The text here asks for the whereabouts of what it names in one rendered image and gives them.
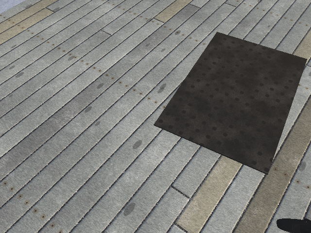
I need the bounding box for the right robot hand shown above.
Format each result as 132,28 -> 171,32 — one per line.
276,218 -> 311,233

